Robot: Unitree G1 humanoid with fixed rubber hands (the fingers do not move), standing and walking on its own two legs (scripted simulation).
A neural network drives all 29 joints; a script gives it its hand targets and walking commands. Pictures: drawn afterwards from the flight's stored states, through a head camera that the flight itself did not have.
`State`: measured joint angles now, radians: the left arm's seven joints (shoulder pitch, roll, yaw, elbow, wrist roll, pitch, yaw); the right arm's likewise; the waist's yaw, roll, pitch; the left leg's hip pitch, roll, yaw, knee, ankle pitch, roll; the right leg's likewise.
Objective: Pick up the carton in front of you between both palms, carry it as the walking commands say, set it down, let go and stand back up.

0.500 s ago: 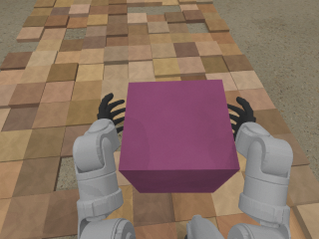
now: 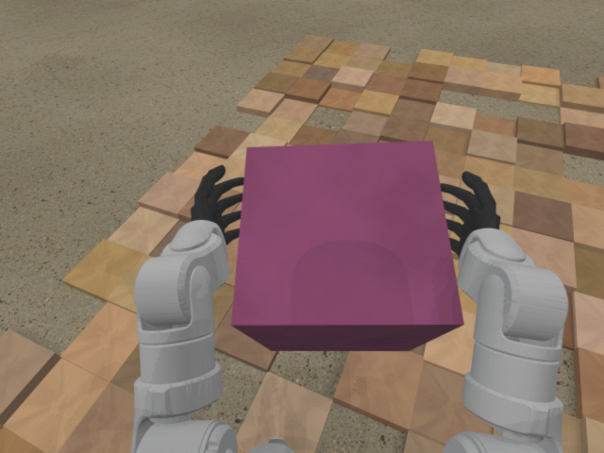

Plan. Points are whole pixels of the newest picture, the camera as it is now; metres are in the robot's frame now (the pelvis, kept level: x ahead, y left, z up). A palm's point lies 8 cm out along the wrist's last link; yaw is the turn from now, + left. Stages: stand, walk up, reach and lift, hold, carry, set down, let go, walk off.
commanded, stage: carry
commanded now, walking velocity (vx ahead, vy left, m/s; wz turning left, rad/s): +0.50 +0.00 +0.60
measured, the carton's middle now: (338, 263) +0.35 +0.02 +0.07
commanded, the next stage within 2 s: none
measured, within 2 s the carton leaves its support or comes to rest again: neither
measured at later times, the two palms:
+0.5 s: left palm (255, 123) +0.67 +0.20 +0.08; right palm (412, 126) +0.67 -0.10 +0.08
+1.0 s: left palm (316, 25) +1.01 +0.11 +0.13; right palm (442, 46) +0.92 -0.18 +0.12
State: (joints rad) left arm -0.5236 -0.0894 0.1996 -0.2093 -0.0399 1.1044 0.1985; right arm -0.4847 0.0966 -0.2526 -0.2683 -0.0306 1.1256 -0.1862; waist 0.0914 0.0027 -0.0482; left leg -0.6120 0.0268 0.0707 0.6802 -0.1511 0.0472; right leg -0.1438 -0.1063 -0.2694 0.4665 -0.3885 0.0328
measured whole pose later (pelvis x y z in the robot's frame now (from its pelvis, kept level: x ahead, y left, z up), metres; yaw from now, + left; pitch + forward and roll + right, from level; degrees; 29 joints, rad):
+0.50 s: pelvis +0.33 +0.03 -0.03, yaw +2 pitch +5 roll -1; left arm -0.48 -0.13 0.29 -0.14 0.07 1.10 0.11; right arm -0.49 0.15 -0.26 -0.11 -0.05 1.12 -0.17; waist -0.02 0.01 -0.03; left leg -0.06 -0.05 0.05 0.42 -0.42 0.08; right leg -0.70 0.00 -0.14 0.72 -0.20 -0.07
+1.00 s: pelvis +0.64 +0.05 -0.02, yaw -14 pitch +5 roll +0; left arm -0.56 -0.05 0.25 -0.06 -0.01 1.14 0.17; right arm -0.49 0.13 -0.22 -0.12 -0.04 1.14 -0.23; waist -0.03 -0.01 -0.12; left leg -0.28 -0.01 0.01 0.44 -0.67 0.21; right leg -0.56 0.02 -0.02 1.06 -0.54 -0.02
